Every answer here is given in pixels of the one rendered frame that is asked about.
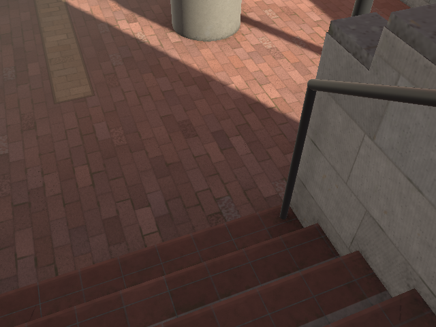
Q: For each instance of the stairs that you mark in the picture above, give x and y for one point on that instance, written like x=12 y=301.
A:
x=255 y=271

